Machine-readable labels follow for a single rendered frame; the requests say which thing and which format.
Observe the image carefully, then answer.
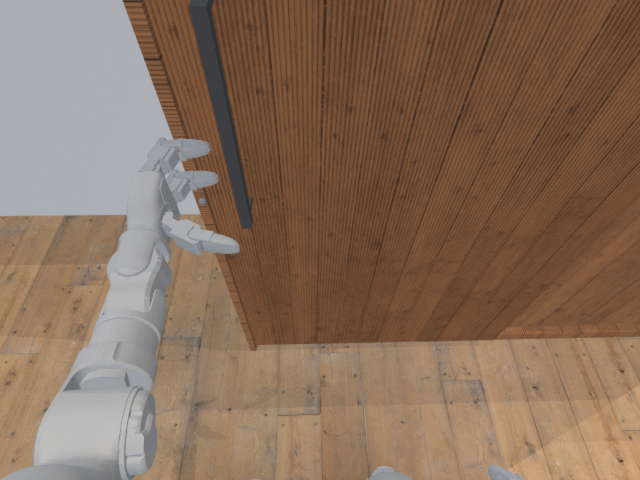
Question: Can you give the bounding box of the robot right shin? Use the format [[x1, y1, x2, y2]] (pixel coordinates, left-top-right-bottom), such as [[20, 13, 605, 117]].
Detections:
[[369, 466, 394, 479]]

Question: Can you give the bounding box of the handle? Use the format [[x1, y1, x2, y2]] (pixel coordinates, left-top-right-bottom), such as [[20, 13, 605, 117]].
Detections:
[[189, 0, 253, 229]]

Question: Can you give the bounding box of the left robot hand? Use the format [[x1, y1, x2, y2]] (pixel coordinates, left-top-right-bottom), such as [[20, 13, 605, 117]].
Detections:
[[127, 137, 240, 255]]

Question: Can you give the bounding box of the wardrobe door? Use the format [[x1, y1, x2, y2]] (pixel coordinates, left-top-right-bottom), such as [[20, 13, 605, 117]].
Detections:
[[144, 0, 640, 345], [508, 199, 640, 327]]

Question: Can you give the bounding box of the robot left upper arm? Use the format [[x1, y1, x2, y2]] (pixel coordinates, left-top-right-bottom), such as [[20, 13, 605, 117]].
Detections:
[[0, 386, 157, 480]]

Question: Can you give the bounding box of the robot left forearm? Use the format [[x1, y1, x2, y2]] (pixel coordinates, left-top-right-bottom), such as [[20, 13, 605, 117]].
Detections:
[[33, 229, 172, 466]]

